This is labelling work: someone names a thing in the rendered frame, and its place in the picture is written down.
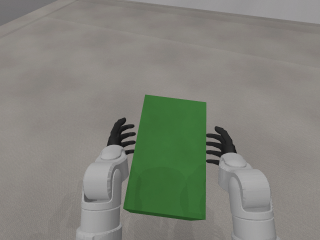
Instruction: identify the robot left forearm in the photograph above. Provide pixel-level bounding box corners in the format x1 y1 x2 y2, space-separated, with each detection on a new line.
75 145 129 240

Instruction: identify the robot right forearm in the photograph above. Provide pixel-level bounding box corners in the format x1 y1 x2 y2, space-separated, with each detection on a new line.
218 152 281 240

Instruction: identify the left robot hand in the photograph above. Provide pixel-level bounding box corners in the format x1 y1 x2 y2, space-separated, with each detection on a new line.
107 117 136 155

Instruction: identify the carton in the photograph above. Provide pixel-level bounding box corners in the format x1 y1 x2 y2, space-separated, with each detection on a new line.
123 94 207 221

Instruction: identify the right robot hand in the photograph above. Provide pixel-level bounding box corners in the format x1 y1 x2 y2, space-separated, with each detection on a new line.
206 126 237 166

